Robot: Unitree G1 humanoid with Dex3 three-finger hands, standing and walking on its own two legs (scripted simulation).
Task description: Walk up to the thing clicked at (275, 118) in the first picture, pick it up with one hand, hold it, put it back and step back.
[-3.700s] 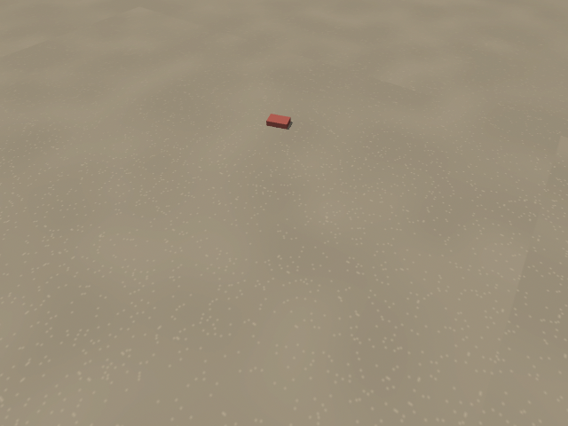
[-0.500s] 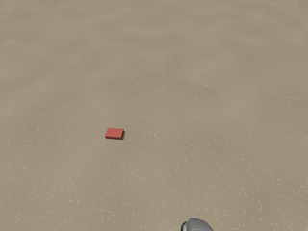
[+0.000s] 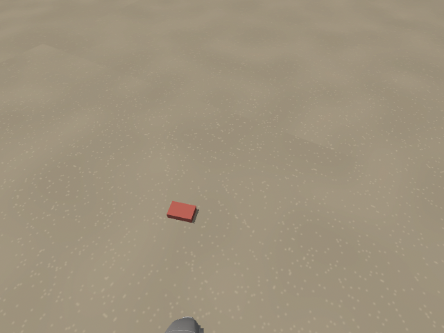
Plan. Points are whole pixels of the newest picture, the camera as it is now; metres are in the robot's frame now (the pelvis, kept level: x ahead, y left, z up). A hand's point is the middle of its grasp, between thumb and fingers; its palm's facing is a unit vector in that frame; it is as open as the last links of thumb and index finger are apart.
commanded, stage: walk up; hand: left
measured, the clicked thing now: (181, 211) +0.76 +0.29 -0.75
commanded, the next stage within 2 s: none
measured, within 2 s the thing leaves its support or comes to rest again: neither
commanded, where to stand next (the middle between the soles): +0.37 +0.08 m, yaw -4 degrees
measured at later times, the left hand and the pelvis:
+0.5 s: hand (98, 269) +0.25 +0.32 -0.13, palm faces -0.09 -0.90 -0.42, open 7.4 cm; pelvis +0.16 +0.05 -0.01, yaw -3 degrees
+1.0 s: hand (87, 241) +0.33 +0.39 -0.16, palm faces -0.06 -0.93 -0.37, open 7.4 cm; pelvis +0.27 +0.11 -0.01, yaw -3 degrees
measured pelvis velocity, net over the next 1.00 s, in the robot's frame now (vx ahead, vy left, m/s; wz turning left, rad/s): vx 0.27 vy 0.11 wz -0.06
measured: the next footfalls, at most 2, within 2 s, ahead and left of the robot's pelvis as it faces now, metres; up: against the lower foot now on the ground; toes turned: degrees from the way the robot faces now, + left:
left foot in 0.02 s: +0.14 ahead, +0.15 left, +0.00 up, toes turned +5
right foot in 0.50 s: +0.31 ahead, -0.06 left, +0.00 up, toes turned -7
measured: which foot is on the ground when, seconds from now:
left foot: up 0.00-0.00, down 0.02-0.52, up 0.54-0.90, down 0.92-1.00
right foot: down 0.00-0.06, up 0.08-0.48, down 0.50-0.94, up 0.96-1.00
